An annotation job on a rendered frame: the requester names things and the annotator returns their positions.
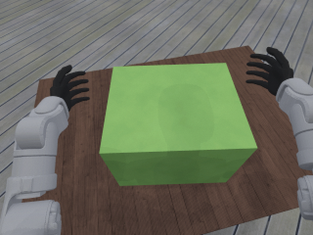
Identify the robot left hand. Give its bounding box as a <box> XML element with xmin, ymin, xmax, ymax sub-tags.
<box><xmin>50</xmin><ymin>65</ymin><xmax>90</xmax><ymax>111</ymax></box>

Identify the robot left upper arm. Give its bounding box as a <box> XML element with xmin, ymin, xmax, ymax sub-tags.
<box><xmin>1</xmin><ymin>200</ymin><xmax>62</xmax><ymax>235</ymax></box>

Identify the robot right upper arm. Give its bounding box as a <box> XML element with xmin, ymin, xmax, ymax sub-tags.
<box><xmin>296</xmin><ymin>175</ymin><xmax>313</xmax><ymax>222</ymax></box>

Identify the carton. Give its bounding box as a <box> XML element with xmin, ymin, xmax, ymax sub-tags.
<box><xmin>99</xmin><ymin>63</ymin><xmax>257</xmax><ymax>186</ymax></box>

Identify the table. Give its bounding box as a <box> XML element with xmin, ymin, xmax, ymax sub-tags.
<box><xmin>22</xmin><ymin>45</ymin><xmax>313</xmax><ymax>235</ymax></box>

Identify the robot right hand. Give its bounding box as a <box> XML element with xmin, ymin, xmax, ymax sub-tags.
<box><xmin>246</xmin><ymin>47</ymin><xmax>293</xmax><ymax>96</ymax></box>

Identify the left robot forearm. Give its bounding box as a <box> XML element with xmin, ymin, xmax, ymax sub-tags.
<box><xmin>0</xmin><ymin>96</ymin><xmax>69</xmax><ymax>235</ymax></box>

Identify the right robot forearm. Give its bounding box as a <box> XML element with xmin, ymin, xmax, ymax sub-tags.
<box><xmin>276</xmin><ymin>77</ymin><xmax>313</xmax><ymax>173</ymax></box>

